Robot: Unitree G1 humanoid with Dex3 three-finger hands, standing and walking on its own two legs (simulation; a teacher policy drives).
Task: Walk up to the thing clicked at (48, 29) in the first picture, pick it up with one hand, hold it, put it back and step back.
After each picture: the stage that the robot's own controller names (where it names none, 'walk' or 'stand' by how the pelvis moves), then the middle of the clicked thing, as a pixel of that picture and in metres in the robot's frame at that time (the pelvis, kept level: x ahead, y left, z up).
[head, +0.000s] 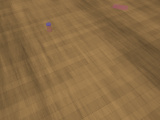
stand; (49, 27) +1.77 +0.46 -0.72
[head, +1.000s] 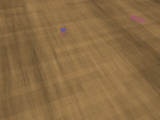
walk; (62, 32) +1.66 +0.19 -0.70
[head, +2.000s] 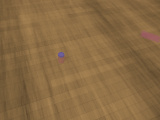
walk; (61, 57) +1.13 +0.17 -0.72
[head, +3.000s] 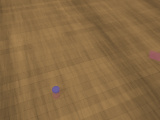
walk; (56, 92) +0.74 +0.19 -0.72
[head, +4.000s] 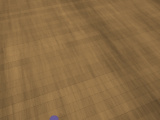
stand; out of the picture +0.45 +0.20 -0.71
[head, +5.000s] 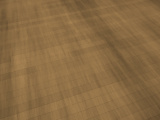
stand; out of the picture +0.41 +0.21 -0.72
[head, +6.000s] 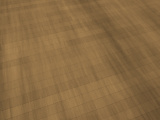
walk; out of the picture +0.34 +0.18 -0.70
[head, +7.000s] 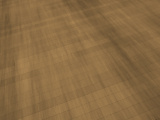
stand; out of the picture +0.37 +0.23 -0.71
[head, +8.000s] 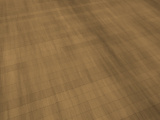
stand; out of the picture +0.42 +0.21 -0.71
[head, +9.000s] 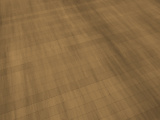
stand; out of the picture +0.41 +0.21 -0.71
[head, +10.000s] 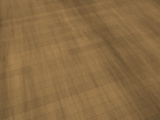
stand; out of the picture +0.37 +0.21 -0.72
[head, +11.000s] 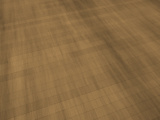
stand; out of the picture +0.37 +0.21 -0.72
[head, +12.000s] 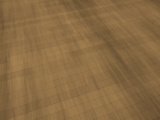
stand; out of the picture +0.37 +0.21 -0.72
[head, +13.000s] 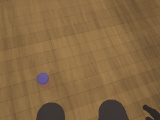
go down; (43, 80) +0.45 +0.19 -0.46
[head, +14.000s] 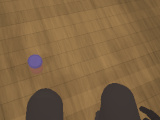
go down; (35, 64) +0.48 +0.18 -0.33
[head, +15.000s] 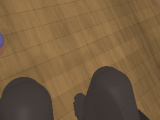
close in; out of the picture +0.47 +0.22 -0.24
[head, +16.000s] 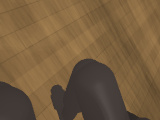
close; out of the picture +0.46 +0.25 -0.23
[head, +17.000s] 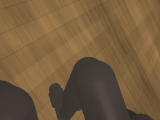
lift; out of the picture +0.46 +0.24 -0.24
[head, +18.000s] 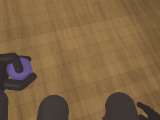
lift; (22, 74) +0.36 +0.21 -0.05
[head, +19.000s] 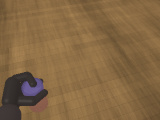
hold; (35, 95) +0.32 +0.17 +0.01
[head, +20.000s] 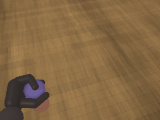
hold; (37, 97) +0.32 +0.17 -0.01
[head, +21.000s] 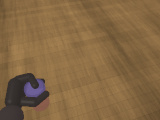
hold; (37, 95) +0.32 +0.17 -0.01
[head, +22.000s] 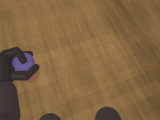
crouch; (27, 68) +0.41 +0.18 -0.07
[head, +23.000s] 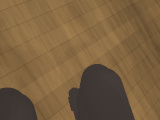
lower; out of the picture +0.50 +0.25 -0.17
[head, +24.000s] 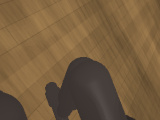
lower; out of the picture +0.47 +0.26 -0.24
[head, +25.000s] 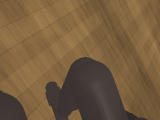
lower; out of the picture +0.47 +0.26 -0.24
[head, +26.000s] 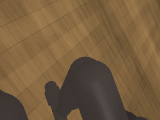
lower; out of the picture +0.47 +0.26 -0.25
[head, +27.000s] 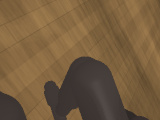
lower; out of the picture +0.47 +0.26 -0.25
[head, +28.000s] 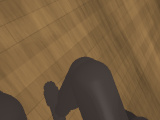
open; out of the picture +0.47 +0.25 -0.25
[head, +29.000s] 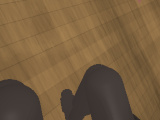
stand; out of the picture +0.48 +0.23 -0.26
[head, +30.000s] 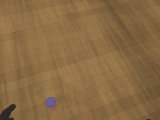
stand; (51, 104) +0.43 +0.18 -0.59
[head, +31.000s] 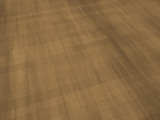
stand; out of the picture +0.42 +0.18 -0.66
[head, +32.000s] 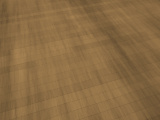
stand; out of the picture +0.41 +0.18 -0.66
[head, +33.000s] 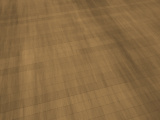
stand; out of the picture +0.41 +0.17 -0.71
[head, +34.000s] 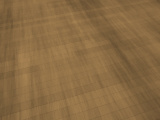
stand; out of the picture +0.41 +0.20 -0.72
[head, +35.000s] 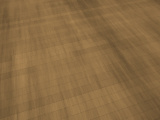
stand; out of the picture +0.39 +0.20 -0.72
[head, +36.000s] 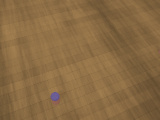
walk; (55, 98) +0.52 +0.18 -0.71
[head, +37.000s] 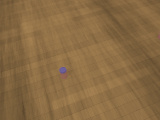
walk; (63, 73) +0.86 +0.25 -0.70
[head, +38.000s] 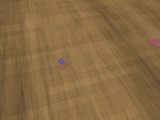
stand; (61, 64) +1.06 +0.19 -0.71
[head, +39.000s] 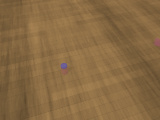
stand; (64, 68) +1.01 +0.20 -0.73
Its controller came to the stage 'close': yes
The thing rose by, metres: 0.70
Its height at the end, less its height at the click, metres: +0.00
